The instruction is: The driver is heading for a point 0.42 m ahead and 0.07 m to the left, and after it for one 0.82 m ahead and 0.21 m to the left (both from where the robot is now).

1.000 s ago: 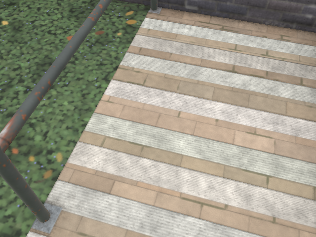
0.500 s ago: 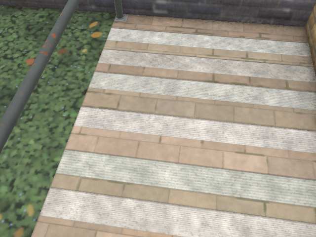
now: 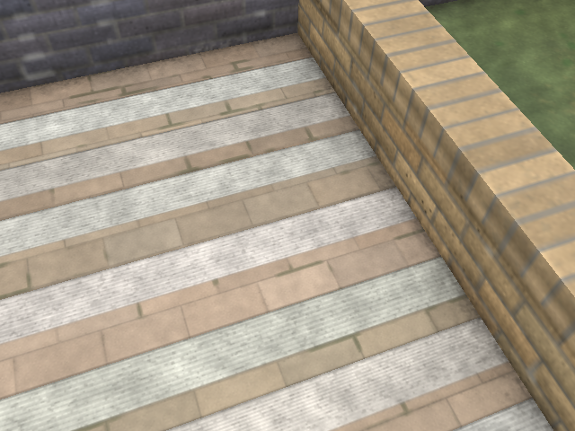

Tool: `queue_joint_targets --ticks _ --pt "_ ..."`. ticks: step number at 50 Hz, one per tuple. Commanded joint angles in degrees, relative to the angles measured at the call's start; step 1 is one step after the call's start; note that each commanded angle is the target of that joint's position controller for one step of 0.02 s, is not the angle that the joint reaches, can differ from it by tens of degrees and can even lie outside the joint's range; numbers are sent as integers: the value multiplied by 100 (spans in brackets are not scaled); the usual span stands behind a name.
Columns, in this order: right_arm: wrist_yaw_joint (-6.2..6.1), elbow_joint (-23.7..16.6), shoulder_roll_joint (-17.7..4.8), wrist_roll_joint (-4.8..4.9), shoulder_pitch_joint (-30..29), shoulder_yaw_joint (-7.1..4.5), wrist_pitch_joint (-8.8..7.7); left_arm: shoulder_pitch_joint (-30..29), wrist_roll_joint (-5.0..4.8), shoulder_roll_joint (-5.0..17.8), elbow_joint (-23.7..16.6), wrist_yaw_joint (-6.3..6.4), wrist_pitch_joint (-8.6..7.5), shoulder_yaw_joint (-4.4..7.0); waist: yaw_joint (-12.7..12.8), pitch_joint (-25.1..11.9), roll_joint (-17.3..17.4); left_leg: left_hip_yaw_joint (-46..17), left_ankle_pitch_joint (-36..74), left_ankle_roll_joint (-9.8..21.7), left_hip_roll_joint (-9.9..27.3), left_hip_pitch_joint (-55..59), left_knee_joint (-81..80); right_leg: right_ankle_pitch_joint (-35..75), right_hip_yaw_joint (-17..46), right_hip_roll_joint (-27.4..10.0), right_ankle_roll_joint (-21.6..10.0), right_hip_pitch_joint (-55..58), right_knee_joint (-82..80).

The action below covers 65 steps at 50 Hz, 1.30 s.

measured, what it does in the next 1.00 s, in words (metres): walks ahead, turning left: right foot, then left foot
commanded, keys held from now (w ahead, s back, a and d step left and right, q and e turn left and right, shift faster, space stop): shift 0.16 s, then q+shift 0.08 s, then w+q+shift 0.48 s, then w+shift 0.02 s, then w+e+shift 0.26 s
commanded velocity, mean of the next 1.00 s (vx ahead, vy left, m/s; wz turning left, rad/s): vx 0.53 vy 0.00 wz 0.25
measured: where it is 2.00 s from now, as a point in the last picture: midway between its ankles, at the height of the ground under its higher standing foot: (149, 250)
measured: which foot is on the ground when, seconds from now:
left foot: down 0.00-0.12, up 0.14-0.72, down 0.74-1.00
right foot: up 0.00-0.10, down 0.12-0.74, up 0.76-1.00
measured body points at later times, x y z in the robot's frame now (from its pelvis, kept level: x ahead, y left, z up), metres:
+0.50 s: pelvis +0.05 -0.03 +0.00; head +0.05 -0.03 +0.45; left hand +0.13 +0.25 -0.11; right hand +0.17 -0.32 -0.10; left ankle +0.09 +0.14 -0.66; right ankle +0.00 -0.15 -0.74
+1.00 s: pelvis +0.32 +0.20 -0.01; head +0.33 +0.22 +0.44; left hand +0.32 +0.46 -0.15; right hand +0.44 -0.05 -0.12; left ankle +0.22 +0.19 -0.74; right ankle +0.46 +0.07 -0.65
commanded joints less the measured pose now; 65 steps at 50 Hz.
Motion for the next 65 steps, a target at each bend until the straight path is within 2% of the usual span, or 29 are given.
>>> queue_joint_targets --ticks 1,5,6,7,8,9,11,13,16,23,24,28,34,36,37,38,39,41,42,46,53,56,58,60,61,62,63,64,65 --pt "135 -359 -1303 83 17 -397 -61 -140 -6 396 -488 -35 -62 75 -111 -893 1192 -878 2252 1252 1358 934 -349 -154 -331 191 -133 287 -879" --pt "202 -173 -1046 280 360 -335 -161 350 31 480 -212 -52 -37 146 190 -910 983 -626 1822 682 1153 319 461 1454 -383 473 -739 2010 -3307" --pt "244 -161 -687 128 575 -231 -210 522 48 799 -190 9 -31 228 109 -1118 66 -155 543 167 745 -552 1359 3126 549 -240 -973 3048 -3364" --pt "329 -403 -355 -207 639 -85 -265 321 143 1276 -373 87 -2 265 -113 -1229 -1708 155 -2763 -318 119 -2071 2811 5523 2092 -1712 -1819 3645 -2881" --pt "260 -453 -817 -94 203 -235 -256 456 318 983 -383 25 -108 210 421 -1573 -1150 -522 -2981 -409 112 -2099 3666 4881 2210 -2034 -2574 2931 -3173" --pt "230 -370 -938 94 119 -286 -201 158 354 677 -288 -14 -200 102 284 -1238 -724 -691 -2623 -361 238 -1954 3916 4072 1582 -1585 -2340 2546 -3343" --pt "186 -5 -725 87 552 -252 -2 -400 287 170 -116 -31 -325 -47 -5 -908 -682 -757 -1738 -462 262 -1635 3696 3117 658 -984 -1795 2042 -3426" --pt "197 97 -829 100 912 -289 76 -237 288 348 71 -7 -373 26 3 -885 -838 -594 -1155 -541 45 -1364 3855 1740 319 -876 -1757 1776 -3777" --pt "231 -291 -1048 288 155 -344 -97 238 197 637 286 93 -542 131 401 -322 -896 -953 -628 -310 236 -3035 3862 -1746 1511 -1523 -1774 2564 -4689" --pt "457 -475 -525 231 254 -297 -287 361 178 509 478 134 -897 242 174 -72 -508 -1018 98 -235 574 -3932 3889 -875 372 -1726 -1483 3042 -4947" --pt "752 -463 -570 -337 87 -315 -68 737 501 506 648 53 -808 211 318 -46 -46 -631 2 -203 339 -3565 3890 -981 -86 -1560 -1400 2630 -5058" --pt "1015 -735 -488 -68 -154 -276 101 622 462 634 645 40 -836 289 131 170 -578 -570 315 44 583 -3267 3408 -1115 -714 -1628 -1146 2342 -5153" --pt "929 -986 -644 -96 -561 -211 98 692 512 867 809 -19 -698 368 114 257 -491 241 -943 725 345 -2425 2353 145 -1650 -1625 -973 3015 -4587" --pt "691 -502 -748 36 1037 -319 -47 500 409 1041 793 -75 -610 378 -703 -563 -220 766 -1029 1008 -541 -278 2012 4087 -2143 -1363 -938 2618 -2075" --pt "596 51 -1067 -93 2520 -464 -139 566 429 900 758 -80 -611 287 -1300 -1286 469 170 -1330 1119 -837 1656 1509 4360 -2151 -1074 -881 1516 255" --pt "425 111 -2033 -84 2387 -607 -170 865 492 -329 398 -171 -719 -30 -584 -872 2961 -3154 -3753 1358 879 2260 -244 -738 -1706 39 -464 -1062 2190" --pt "342 -306 -1976 28 2065 -572 -208 324 568 -10 138 -124 -854 -52 -656 -962 2366 -4851 -4179 1254 1248 1922 -1221 -777 -187 228 -463 -1720 2964" --pt "274 -296 -1589 -214 1774 -483 -257 337 310 355 398 -123 -909 18 -415 -741 779 -3537 -2714 992 1402 1557 -773 445 -150 -232 -740 -1828 2840" --pt "291 -360 -1290 -174 1275 -392 -317 437 334 412 627 -158 -838 19 -176 -666 462 -2912 -2247 760 1163 1112 -759 973 -63 -434 -806 -1445 2308" --pt "358 -157 -714 -48 1376 -142 -634 644 181 71 1019 -325 -401 -21 -27 -74 448 -1631 -507 33 956 542 -1319 1677 568 -218 -780 -1262 1893" --pt "342 292 -334 -27 1727 37 -779 -554 182 -126 797 -451 -460 -165 -63 341 350 660 4092 -357 405 1474 -1744 2592 -931 425 -1185 -1486 -179" --pt "152 487 -678 -58 1381 2 -782 -19 188 29 832 -431 -388 -185 527 -145 854 1061 7862 -597 639 1826 -994 2443 -1496 897 -1447 -90 -1023" --pt "-91 466 -1036 -125 974 -113 -667 953 188 524 1118 -360 -281 -24 1161 -621 1023 1041 9269 -657 857 2127 276 2060 -1689 1174 -1559 921 -1035" --pt "-162 100 -1316 -197 -340 -220 -511 3636 141 994 1860 -249 -254 277 2697 -1066 717 792 7924 -451 644 697 4104 2006 -663 650 -2352 3197 -1640" --pt "-20 27 -661 -156 -1018 -74 -471 3872 0 741 2207 -158 -296 256 2642 -572 -607 745 1121 -139 -483 -675 6900 2585 -164 265 -2629 3724 -2836" --pt "102 -405 315 -253 -1237 239 -583 2916 134 617 2194 -158 -341 193 1550 312 -1340 -113 -1791 26 -930 -2573 8499 3141 708 492 -2563 3230 -1742" --pt "222 -841 457 -63 -146 327 -689 2312 249 763 1864 -124 -433 163 527 -462 -1197 -1199 -1864 -139 -829 -3820 8479 3147 2834 -171 -3308 4190 -2210" --pt "323 -864 70 -145 233 381 -862 2004 301 623 1627 -48 -432 176 394 -685 -608 -1555 -1574 28 -593 -3958 7880 1075 4192 -785 -3453 3930 -3541" --pt "359 -698 -335 -229 192 301 -914 1450 359 408 1462 -18 -413 149 57 -68 447 -1450 -1071 21 -344 -3799 7233 765 4020 -722 -3199 2977 -4035"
